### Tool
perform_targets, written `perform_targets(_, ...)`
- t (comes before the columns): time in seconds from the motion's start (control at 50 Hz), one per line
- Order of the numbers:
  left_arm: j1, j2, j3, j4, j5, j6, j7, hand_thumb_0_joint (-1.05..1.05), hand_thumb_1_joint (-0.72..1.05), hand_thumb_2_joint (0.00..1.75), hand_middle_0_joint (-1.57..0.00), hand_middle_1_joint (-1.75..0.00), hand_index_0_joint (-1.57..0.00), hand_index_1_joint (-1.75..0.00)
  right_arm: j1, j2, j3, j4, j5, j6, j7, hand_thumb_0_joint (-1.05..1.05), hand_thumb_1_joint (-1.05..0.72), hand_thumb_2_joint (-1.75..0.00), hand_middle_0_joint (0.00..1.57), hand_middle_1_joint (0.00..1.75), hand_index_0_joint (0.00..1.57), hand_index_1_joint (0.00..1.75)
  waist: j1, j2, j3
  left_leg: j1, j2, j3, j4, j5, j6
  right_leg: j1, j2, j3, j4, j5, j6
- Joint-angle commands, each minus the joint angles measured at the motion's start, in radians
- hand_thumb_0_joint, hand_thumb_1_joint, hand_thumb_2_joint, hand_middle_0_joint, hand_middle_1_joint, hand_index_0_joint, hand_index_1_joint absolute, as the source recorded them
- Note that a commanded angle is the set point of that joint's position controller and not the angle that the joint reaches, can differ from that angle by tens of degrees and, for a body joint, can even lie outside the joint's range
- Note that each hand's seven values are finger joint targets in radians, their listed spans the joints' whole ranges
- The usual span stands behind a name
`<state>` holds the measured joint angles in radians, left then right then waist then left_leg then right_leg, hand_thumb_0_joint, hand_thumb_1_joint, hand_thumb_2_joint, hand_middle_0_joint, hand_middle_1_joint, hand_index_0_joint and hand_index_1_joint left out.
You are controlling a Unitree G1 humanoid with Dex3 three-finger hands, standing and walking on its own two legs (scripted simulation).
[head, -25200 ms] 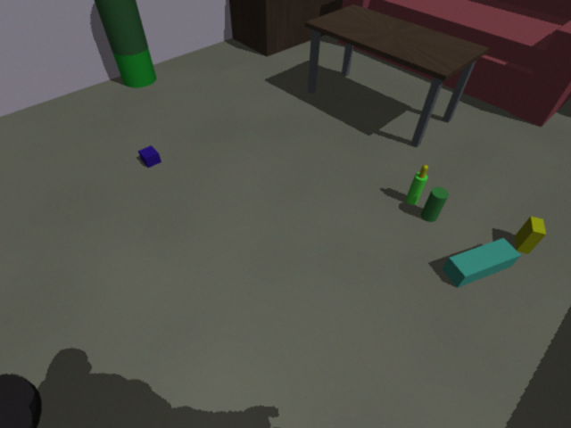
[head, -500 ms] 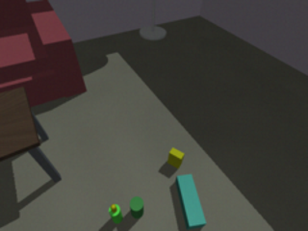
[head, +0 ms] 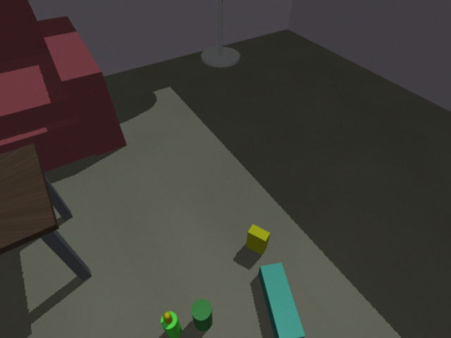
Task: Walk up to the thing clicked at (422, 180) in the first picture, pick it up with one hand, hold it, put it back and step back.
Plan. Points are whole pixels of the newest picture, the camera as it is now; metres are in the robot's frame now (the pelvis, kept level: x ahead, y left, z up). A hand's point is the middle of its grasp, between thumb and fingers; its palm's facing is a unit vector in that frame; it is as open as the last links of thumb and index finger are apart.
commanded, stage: walk up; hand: left
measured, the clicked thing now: (170, 323) +0.33 +0.21 -0.67
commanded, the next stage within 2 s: stand in 0.64 s
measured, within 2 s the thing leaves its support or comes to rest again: neither
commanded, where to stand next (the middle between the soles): -0.01 +0.01 m, yaw +0 degrees
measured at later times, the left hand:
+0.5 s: hand out of the picture +0.09 +0.25 -0.16, palm faces -0.02 -0.94 -0.34, open 7.4 cm
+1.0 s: hand out of the picture +0.08 +0.25 -0.16, palm faces -0.03 -0.94 -0.34, open 7.4 cm
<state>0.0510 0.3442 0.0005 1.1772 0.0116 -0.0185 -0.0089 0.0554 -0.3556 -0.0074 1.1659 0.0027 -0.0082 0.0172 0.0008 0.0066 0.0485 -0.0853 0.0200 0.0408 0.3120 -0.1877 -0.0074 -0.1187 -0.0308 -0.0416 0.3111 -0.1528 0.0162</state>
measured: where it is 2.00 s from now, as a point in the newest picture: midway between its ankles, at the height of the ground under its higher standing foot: outside the picture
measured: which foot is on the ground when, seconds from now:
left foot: down 0.00-1.00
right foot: down 0.00-1.00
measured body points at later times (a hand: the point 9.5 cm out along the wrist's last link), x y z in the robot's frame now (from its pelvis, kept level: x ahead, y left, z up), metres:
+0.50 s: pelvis +0.00 +0.00 +0.00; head +0.01 +0.00 +0.45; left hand +0.09 +0.30 -0.13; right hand +0.07 -0.30 -0.14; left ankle -0.01 +0.12 -0.75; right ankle +0.01 -0.13 -0.75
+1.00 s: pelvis +0.00 -0.01 +0.00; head +0.01 -0.01 +0.45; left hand +0.09 +0.29 -0.13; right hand +0.09 -0.31 -0.13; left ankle -0.01 +0.12 -0.75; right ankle +0.01 -0.13 -0.75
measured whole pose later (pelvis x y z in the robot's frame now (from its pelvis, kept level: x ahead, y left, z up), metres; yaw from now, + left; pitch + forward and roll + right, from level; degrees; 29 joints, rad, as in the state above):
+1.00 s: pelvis +0.00 -0.01 +0.00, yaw +0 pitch -2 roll +0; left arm 0.09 0.35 0.00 1.14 0.01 -0.01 -0.01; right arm 0.09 -0.35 -0.01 1.14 -0.01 -0.01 0.01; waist 0.00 0.00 0.05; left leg -0.07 0.03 0.04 0.29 -0.18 -0.02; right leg -0.11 -0.02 -0.04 0.30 -0.16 0.01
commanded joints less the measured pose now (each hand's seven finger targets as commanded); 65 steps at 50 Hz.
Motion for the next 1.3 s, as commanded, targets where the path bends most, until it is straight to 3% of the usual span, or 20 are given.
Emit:
perform_targets(0.0,-0.057,0.215,0.042,-0.053,-0.004,-0.020,0.016,0.00,0.90,0.90,-0.20,-0.30,-0.20,-0.30,-0.050,-0.207,-0.034,-0.052,-0.006,-0.023,-0.019,0.00,-0.90,-0.90,0.20,0.30,0.20,0.30,0.000,-0.006,-0.093,-0.014,0.114,-0.091,-0.060,0.130,0.019,0.042,-0.111,0.096,-0.042,0.137,-0.019)
perform_targets(0.6,-0.042,0.210,0.050,-0.073,-0.001,-0.014,0.016,0.00,0.90,0.90,-0.20,-0.30,-0.20,-0.30,-0.011,-0.199,-0.037,-0.070,-0.009,-0.019,-0.021,0.00,-0.90,-0.90,0.20,0.30,0.20,0.30,-0.006,-0.010,-0.070,-0.009,0.107,-0.089,-0.057,0.111,0.021,0.016,-0.098,0.103,-0.040,0.118,-0.020)
perform_targets(0.62,-0.030,0.214,0.045,-0.081,-0.004,-0.013,0.018,0.00,0.90,0.90,-0.20,-0.30,-0.20,-0.30,-0.021,-0.202,-0.037,-0.079,-0.014,-0.020,-0.023,0.00,-0.90,-0.90,0.20,0.30,0.20,0.30,-0.005,-0.012,-0.085,0.006,0.130,-0.098,-0.058,0.149,0.018,0.018,-0.108,0.095,-0.035,0.126,-0.024)
perform_targets(0.74,-0.028,0.214,0.042,-0.092,-0.005,-0.015,0.018,0.00,0.90,0.90,-0.20,-0.30,-0.20,-0.30,-0.018,-0.205,-0.038,-0.080,-0.014,-0.023,-0.024,0.00,-0.90,-0.90,0.20,0.30,0.20,0.30,-0.009,-0.001,-0.112,0.030,0.133,-0.093,-0.054,0.211,0.014,0.043,-0.116,0.100,-0.029,0.186,-0.029)
perform_targets(1.08,0.003,0.215,0.035,-0.097,-0.004,-0.013,0.016,0.00,0.90,0.90,-0.20,-0.30,-0.20,-0.30,-0.013,-0.206,-0.033,-0.080,-0.012,-0.021,-0.022,0.00,-0.90,-0.90,0.20,0.30,0.20,0.30,0.000,-0.006,-0.072,0.014,0.126,-0.097,-0.067,0.130,0.013,0.010,-0.112,0.100,-0.052,0.108,-0.028)
perform_targets(1.28,0.001,0.222,0.035,-0.104,-0.006,-0.016,0.017,0.00,0.90,0.90,-0.20,-0.30,-0.20,-0.30,0.010,-0.202,-0.032,-0.080,-0.015,-0.018,-0.021,0.00,-0.90,-0.90,0.20,0.30,0.20,0.30,-0.009,0.000,-0.073,-0.005,0.125,-0.094,-0.062,0.124,0.013,0.030,-0.117,0.107,-0.051,0.130,-0.033)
